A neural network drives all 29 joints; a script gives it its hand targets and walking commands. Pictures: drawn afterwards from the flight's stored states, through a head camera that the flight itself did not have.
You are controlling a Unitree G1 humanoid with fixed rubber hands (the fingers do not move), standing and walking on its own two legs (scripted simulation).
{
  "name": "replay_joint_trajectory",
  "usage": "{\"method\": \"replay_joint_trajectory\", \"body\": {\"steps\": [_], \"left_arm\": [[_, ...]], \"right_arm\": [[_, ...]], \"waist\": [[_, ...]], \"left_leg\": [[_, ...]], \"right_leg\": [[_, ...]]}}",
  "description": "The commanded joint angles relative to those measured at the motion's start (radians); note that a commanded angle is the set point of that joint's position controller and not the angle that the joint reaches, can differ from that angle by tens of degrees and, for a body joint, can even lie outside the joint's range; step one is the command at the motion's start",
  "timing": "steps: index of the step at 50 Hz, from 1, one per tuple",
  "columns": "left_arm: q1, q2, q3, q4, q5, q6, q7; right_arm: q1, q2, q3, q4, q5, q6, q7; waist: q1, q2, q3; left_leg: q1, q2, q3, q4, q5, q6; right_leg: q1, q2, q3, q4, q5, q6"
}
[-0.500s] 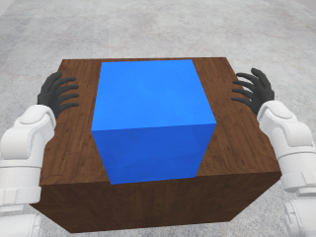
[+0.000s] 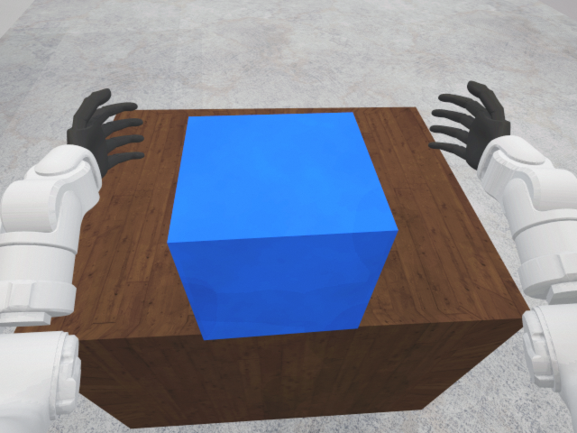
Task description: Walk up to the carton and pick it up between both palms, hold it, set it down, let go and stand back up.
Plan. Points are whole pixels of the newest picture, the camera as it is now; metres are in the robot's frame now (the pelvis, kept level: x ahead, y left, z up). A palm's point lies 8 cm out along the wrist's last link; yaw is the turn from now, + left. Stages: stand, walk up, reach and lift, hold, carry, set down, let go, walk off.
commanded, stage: reach and lift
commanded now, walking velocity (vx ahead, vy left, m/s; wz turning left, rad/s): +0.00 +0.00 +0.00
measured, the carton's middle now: (277, 227) +0.44 +0.03 +0.02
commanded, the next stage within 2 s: none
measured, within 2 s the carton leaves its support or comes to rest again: neither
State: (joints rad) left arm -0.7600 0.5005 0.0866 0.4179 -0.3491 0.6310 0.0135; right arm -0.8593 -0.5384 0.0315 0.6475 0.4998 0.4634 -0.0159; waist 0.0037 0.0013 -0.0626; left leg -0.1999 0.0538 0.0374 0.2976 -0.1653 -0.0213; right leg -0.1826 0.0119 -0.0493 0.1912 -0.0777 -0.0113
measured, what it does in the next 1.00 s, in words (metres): stands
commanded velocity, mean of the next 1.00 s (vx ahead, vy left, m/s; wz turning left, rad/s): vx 0.00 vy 0.00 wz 0.00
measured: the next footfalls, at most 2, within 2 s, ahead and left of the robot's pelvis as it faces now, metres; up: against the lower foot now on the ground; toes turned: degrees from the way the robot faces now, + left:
none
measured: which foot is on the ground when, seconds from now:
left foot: down 0.00-1.00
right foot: down 0.00-1.00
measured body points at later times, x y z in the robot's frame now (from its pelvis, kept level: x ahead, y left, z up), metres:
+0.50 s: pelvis +0.00 +0.00 +0.00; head +0.01 +0.00 +0.45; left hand +0.41 +0.25 +0.13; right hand +0.42 -0.23 +0.13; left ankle -0.01 +0.13 -0.75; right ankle +0.01 -0.12 -0.75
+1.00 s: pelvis -0.02 +0.01 -0.01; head +0.03 +0.01 +0.43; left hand +0.42 +0.22 +0.07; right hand +0.43 -0.20 +0.07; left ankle -0.01 +0.13 -0.75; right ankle +0.01 -0.12 -0.75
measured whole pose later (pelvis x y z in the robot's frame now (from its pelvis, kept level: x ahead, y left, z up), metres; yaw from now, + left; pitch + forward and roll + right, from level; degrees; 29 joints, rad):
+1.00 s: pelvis -0.02 +0.01 -0.01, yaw -1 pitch +13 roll -1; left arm -0.92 0.29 -0.13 1.35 -0.38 -0.25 0.07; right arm -0.94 -0.33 0.17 1.34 0.44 -0.15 0.01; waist 0.02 0.02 -0.16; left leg -0.50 0.05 0.04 0.49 -0.22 -0.02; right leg -0.49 0.00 -0.04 0.39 -0.13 0.01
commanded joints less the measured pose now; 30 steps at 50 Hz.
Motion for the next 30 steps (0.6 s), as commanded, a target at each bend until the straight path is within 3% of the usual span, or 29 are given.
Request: {"method": "replay_joint_trajectory", "body": {"steps": [1, 7, 14, 21, 27, 30], "left_arm": [[-0.359, 0.153, 0.031, -0.044, -0.009, -0.052, -0.004], [-0.36, 0.122, 0.002, 0.046, -0.005, -0.118, -0.023], [-0.333, 0.1, 0.007, 0.12, 0.031, -0.236, -0.036], [-0.337, 0.069, 0.019, 0.201, 0.05, -0.386, -0.031], [-0.315, 0.019, -0.015, 0.339, 0.058, -0.535, -0.038], [-0.314, -0.001, -0.03, 0.436, 0.061, -0.611, -0.041]], "right_arm": [[-0.385, -0.155, -0.041, -0.05, -0.001, -0.03, 0.006], [-0.37, -0.126, -0.031, 0.016, -0.016, -0.061, 0.006], [-0.325, -0.074, -0.042, 0.027, -0.074, -0.129, 0.008], [-0.312, -0.019, -0.051, 0.044, -0.129, -0.245, 0.002], [-0.274, 0.033, -0.022, 0.145, -0.14, -0.364, -0.009], [-0.267, 0.051, -0.017, 0.208, -0.159, -0.424, -0.007]], "waist": [[-0.008, 0.017, -0.408], [-0.019, 0.018, -0.404], [-0.011, 0.024, -0.379], [0.001, 0.004, -0.449], [-0.002, 0.02, -0.462], [-0.006, 0.0, -0.448]], "left_leg": [[0.086, -0.056, -0.024, 0.01, 0.3, 0.002], [0.08, -0.05, -0.029, 0.018, 0.304, -0.001], [0.047, -0.053, -0.023, 0.001, 0.232, 0.001], [0.028, -0.055, -0.012, 0.02, 0.266, 0.008], [0.014, -0.058, -0.008, 0.043, 0.289, 0.001], [-0.001, -0.059, -0.013, 0.054, 0.283, -0.007]], "right_leg": [[0.184, 0.031, 0.053, 0.039, 0.248, -0.022], [0.179, 0.026, 0.048, 0.037, 0.252, -0.024], [0.156, 0.02, 0.044, 0.032, 0.159, -0.023], [0.16, 0.016, 0.034, 0.059, 0.195, -0.014], [0.133, 0.011, 0.033, 0.078, 0.212, -0.008], [0.104, 0.012, 0.029, 0.081, 0.204, 0.002]]}}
